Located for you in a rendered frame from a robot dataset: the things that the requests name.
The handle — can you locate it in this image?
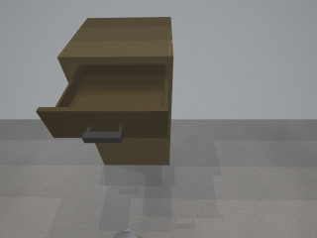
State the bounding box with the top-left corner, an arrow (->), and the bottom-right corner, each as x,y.
82,124 -> 124,144

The cabinet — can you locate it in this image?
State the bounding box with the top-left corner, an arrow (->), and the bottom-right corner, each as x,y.
57,17 -> 173,166

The drawer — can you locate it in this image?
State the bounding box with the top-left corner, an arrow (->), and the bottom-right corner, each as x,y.
36,63 -> 168,139

